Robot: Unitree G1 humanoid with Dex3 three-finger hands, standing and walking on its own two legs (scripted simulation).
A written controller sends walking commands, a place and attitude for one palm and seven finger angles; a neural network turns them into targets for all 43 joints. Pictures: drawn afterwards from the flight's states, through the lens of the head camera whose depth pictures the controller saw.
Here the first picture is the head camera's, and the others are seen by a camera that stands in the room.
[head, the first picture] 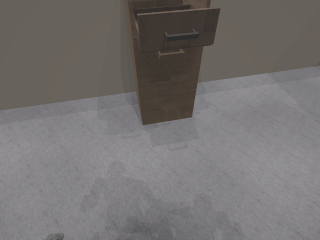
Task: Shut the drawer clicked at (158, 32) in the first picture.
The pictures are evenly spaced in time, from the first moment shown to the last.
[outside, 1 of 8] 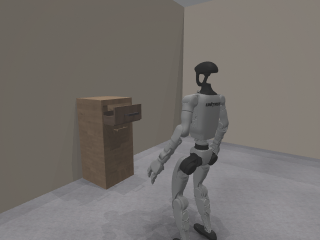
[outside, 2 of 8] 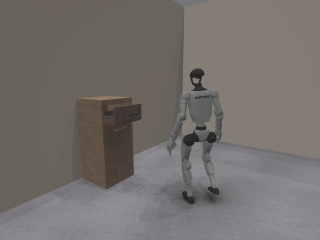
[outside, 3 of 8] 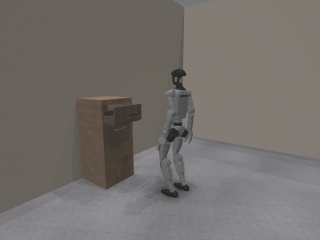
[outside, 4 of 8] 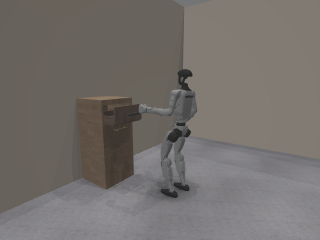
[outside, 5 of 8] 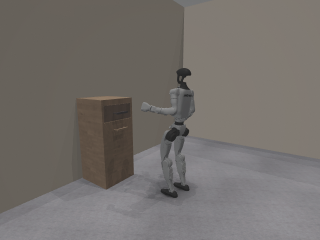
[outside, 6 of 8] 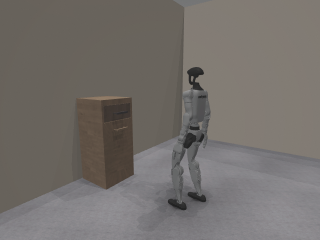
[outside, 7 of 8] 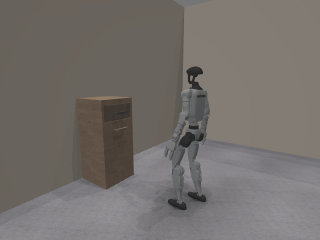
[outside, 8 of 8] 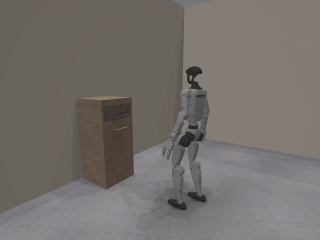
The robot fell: no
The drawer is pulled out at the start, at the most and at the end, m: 0.17 0.17 0.00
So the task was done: yes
